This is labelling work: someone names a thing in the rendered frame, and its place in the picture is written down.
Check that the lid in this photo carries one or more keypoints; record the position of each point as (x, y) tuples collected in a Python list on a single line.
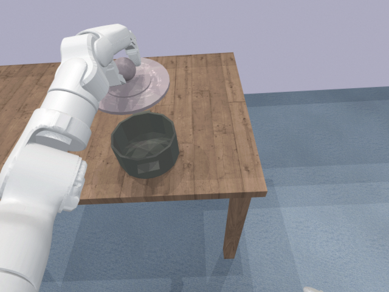
[(147, 88)]

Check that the knob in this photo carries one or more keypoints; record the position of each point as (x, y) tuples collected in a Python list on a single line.
[(126, 68)]

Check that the table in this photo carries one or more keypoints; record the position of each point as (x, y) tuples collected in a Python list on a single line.
[(218, 157)]

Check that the left robot upper arm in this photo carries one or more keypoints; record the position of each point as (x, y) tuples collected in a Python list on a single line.
[(43, 181)]

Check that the robot left forearm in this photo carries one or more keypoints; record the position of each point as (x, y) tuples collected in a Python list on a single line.
[(64, 119)]

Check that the pot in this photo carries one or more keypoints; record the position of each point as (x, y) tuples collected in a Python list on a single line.
[(145, 144)]

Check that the robot left hand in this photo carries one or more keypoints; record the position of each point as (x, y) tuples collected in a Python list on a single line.
[(120, 38)]

